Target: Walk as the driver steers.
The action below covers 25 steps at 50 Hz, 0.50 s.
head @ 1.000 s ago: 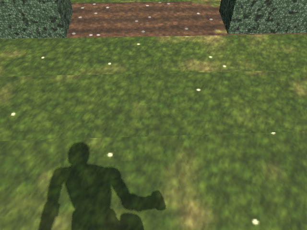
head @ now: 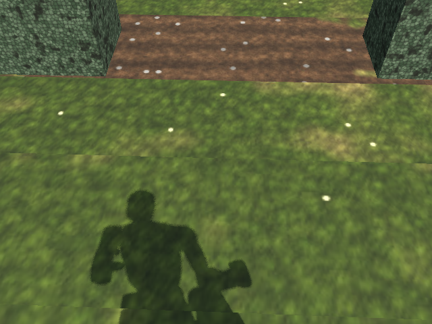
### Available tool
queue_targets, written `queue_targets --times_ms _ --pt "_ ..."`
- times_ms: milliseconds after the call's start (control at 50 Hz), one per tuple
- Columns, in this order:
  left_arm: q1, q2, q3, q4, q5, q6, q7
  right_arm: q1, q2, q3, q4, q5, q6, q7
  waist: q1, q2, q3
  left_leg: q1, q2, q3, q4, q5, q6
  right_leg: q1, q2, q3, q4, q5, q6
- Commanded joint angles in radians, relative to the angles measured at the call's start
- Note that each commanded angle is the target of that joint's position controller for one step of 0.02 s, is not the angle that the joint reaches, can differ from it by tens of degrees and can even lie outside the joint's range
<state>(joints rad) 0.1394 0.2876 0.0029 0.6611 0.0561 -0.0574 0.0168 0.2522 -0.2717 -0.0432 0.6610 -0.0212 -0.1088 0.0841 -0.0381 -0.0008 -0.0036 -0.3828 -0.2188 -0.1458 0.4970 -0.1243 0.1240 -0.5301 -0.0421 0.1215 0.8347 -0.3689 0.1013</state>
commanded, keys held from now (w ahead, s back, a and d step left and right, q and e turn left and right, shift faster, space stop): q+shift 0.16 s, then e+shift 0.82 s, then q+shift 0.02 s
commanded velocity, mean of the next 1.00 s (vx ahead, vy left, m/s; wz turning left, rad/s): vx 0.00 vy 0.00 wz -0.24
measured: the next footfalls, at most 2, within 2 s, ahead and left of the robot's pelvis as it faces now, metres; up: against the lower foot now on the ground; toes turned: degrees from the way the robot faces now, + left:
right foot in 0.18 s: +0.13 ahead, -0.15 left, +0.00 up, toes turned +17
left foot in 0.42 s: +0.06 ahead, +0.08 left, +0.00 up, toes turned +9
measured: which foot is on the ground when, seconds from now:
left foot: down 0.00-0.18, up 0.20-0.40, down 0.42-0.76, up 0.78-1.00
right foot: up 0.00-0.16, down 0.18-0.50, up 0.52-0.72, down 0.74-1.00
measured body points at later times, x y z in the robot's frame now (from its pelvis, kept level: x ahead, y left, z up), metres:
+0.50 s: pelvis +0.06 -0.05 +0.00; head +0.08 -0.05 +0.45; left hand +0.15 +0.23 -0.09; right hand +0.29 -0.28 -0.07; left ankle +0.03 +0.07 -0.73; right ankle +0.09 -0.16 -0.73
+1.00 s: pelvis +0.10 -0.12 +0.02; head +0.12 -0.14 +0.47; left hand +0.29 +0.11 -0.07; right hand +0.18 -0.44 -0.06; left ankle +0.18 +0.04 -0.67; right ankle +0.11 -0.18 -0.73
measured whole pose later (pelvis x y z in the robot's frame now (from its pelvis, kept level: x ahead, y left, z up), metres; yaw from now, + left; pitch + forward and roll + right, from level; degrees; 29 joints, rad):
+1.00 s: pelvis +0.10 -0.12 +0.02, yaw -17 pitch +0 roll +2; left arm 0.29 0.31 0.06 0.66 0.05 -0.10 -0.07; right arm 0.16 -0.32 -0.04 0.64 -0.06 -0.06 -0.04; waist 0.00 -0.01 0.06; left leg -0.48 0.02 -0.08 0.91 -0.37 -0.05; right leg -0.21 0.12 0.13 0.34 -0.12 -0.11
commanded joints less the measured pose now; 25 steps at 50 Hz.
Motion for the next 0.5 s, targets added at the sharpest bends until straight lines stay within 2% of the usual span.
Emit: queue_targets --times_ms 20,80,100,140,160,180,200,220,240,260,280,300,320,340,360,380,400,420,440,460,480,500 --pt "-0.008 0.124 0.049 -0.042 -0.012 -0.019 0.011 0.031 -0.176 -0.062 -0.098 0.013 -0.003 0.003 0.006 0.047 -0.073 0.227 0.336 -0.516 -0.177 -0.104 0.176 -0.017 0.024 0.003 -0.119 0.018 -0.016" --pt "-0.037 0.112 0.050 -0.039 -0.024 -0.038 0.016 0.035 -0.166 -0.062 -0.103 0.009 0.015 -0.003 0.004 0.056 -0.080 0.282 0.326 -0.561 -0.138 -0.011 0.166 -0.008 0.040 0.001 -0.202 0.032 -0.029" --pt "-0.021 0.113 0.052 -0.029 -0.032 -0.042 0.012 0.015 -0.165 -0.062 -0.107 0.003 0.019 -0.003 0.017 0.053 -0.081 0.255 0.309 -0.558 -0.127 0.013 0.159 0.046 0.047 -0.008 -0.249 0.065 -0.040" --pt "0.038 0.117 0.058 -0.012 -0.042 -0.048 -0.004 -0.059 -0.153 -0.053 -0.122 -0.007 0.029 0.005 0.074 0.045 -0.079 0.106 0.249 -0.540 -0.114 0.005 0.131 0.256 0.054 -0.016 -0.387 0.197 -0.092" --pt "0.084 0.137 0.066 -0.009 -0.039 -0.052 -0.011 -0.064 -0.131 -0.042 -0.122 -0.020 0.031 0.013 0.094 0.043 -0.086 0.010 0.210 -0.525 -0.101 -0.062 0.096 0.391 0.014 0.027 -0.430 0.285 -0.156" --pt "0.151 0.177 0.078 0.001 -0.038 -0.055 -0.015 -0.042 -0.103 -0.031 -0.117 -0.019 0.034 0.016 0.105 -0.014 -0.109 -0.073 0.174 -0.450 -0.032 -0.145 0.031 0.514 -0.102 0.125 -0.456 0.467 -0.272" --pt "0.109 0.285 0.107 -0.019 -0.028 -0.053 -0.016 0.008 -0.055 -0.019 -0.140 -0.020 0.032 0.009 0.050 -0.228 -0.166 -0.238 0.032 -0.216 0.154 -0.391 -0.101 0.629 -0.350 0.422 -0.541 0.647 -0.526" --pt "0.111 0.273 0.114 -0.024 -0.019 -0.050 -0.013 -0.026 -0.172 -0.052 -0.119 -0.042 0.032 -0.019 0.085 -0.088 -0.130 -0.286 0.054 -0.096 0.359 -0.537 -0.157 0.612 -0.371 0.450 -0.569 0.580 -0.546" --pt "0.080 0.233 0.105 -0.031 -0.033 -0.052 -0.016 -0.030 -0.184 -0.056 -0.090 -0.049 0.038 -0.040 0.069 -0.051 -0.102 -0.265 0.096 -0.062 0.461 -0.498 -0.178 0.544 -0.305 0.363 -0.575 0.514 -0.469" --pt "-0.004 0.167 0.083 -0.053 -0.053 -0.051 -0.026 -0.014 -0.175 -0.051 -0.064 -0.050 0.047 -0.059 0.033 -0.069 -0.081 -0.241 0.138 -0.017 0.530 -0.467 -0.204 0.473 -0.235 0.265 -0.570 0.501 -0.390" --pt "-0.087 0.032 0.028 -0.073 -0.084 -0.055 -0.047 0.012 -0.093 -0.025 -0.041 -0.053 0.048 -0.061 -0.012 -0.086 -0.094 -0.155 0.190 -0.020 0.504 -0.429 -0.244 0.400 -0.155 0.189 -0.530 0.534 -0.301" --pt "-0.140 -0.014 0.005 -0.084 -0.099 -0.062 -0.073 0.030 -0.028 0.002 -0.024 -0.053 0.047 -0.036 -0.049 -0.080 -0.085 -0.032 0.218 0.025 0.466 -0.389 -0.287 0.273 -0.090 0.112 -0.494 0.607 -0.242" --pt "-0.161 0.046 0.021 -0.084 -0.094 -0.064 -0.091 0.034 -0.002 0.015 -0.021 -0.035 0.055 -0.006 -0.069 -0.046 -0.083 0.082 0.234 0.102 0.324 -0.342 -0.318 0.172 -0.030 0.046 -0.466 0.630 -0.209" --pt "-0.119 0.150 0.063 -0.072 -0.070 -0.052 -0.102 -0.008 -0.015 0.015 -0.033 0.002 0.067 0.012 -0.046 -0.043 -0.061 0.149 0.221 0.154 0.180 -0.218 -0.314 0.128 -0.009 0.053 -0.437 0.574 -0.232" --pt "-0.055 0.222 0.096 -0.054 -0.046 -0.040 -0.114 -0.035 -0.059 0.005 -0.029 0.025 0.073 0.009 -0.009 -0.061 -0.042 0.169 0.197 0.183 0.106 -0.095 -0.287 0.139 -0.019 0.108 -0.428 0.525 -0.274" --pt "0.015 0.269 0.124 -0.048 -0.034 -0.036 -0.118 -0.050 -0.130 -0.018 -0.036 0.021 0.070 -0.016 0.020 -0.098 -0.043 0.146 0.178 0.200 0.093 -0.103 -0.257 0.205 -0.058 0.183 -0.425 0.538 -0.317" --pt "0.067 0.266 0.131 -0.042 -0.037 -0.039 -0.117 -0.054 -0.181 -0.033 -0.049 0.012 0.060 -0.045 0.029 -0.101 -0.068 0.126 0.194 0.178 0.060 -0.101 -0.221 0.296 -0.100 0.264 -0.417 0.551 -0.345" --pt "0.105 0.230 0.123 -0.036 -0.044 -0.045 -0.110 -0.075 -0.195 -0.037 -0.066 0.009 0.047 -0.072 0.031 -0.098 -0.088 0.118 0.232 0.132 0.024 -0.045 -0.175 0.360 -0.128 0.334 -0.403 0.564 -0.358" --pt "0.130 0.183 0.107 -0.035 -0.042 -0.052 -0.096 -0.100 -0.200 -0.035 -0.082 0.010 0.032 -0.093 0.041 -0.082 -0.120 0.156 0.277 0.100 0.042 0.051 -0.103 0.364 -0.124 0.354 -0.379 0.570 -0.349" --pt "0.140 0.142 0.092 -0.049 -0.036 -0.058 -0.082 -0.128 -0.215 -0.039 -0.092 0.012 0.019 -0.104 0.057 -0.018 -0.146 0.223 0.329 0.058 0.032 0.110 -0.002 0.300 -0.075 0.286 -0.360 0.492 -0.314" --pt "0.103 0.146 0.093 -0.069 -0.026 -0.058 -0.070 -0.128 -0.223 -0.048 -0.103 0.014 0.012 -0.112 0.040 0.034 -0.129 0.276 0.381 -0.008 -0.025 0.134 0.080 0.198 0.006 0.177 -0.327 0.360 -0.266" --pt "0.058 0.136 0.089 -0.084 -0.014 -0.053 -0.065 -0.065 -0.228 -0.057 -0.098 0.010 0.005 -0.117 -0.001 0.084 -0.127 0.395 0.461 -0.096 -0.094 0.174 0.167 0.054 0.069 0.100 -0.263 0.208 -0.220"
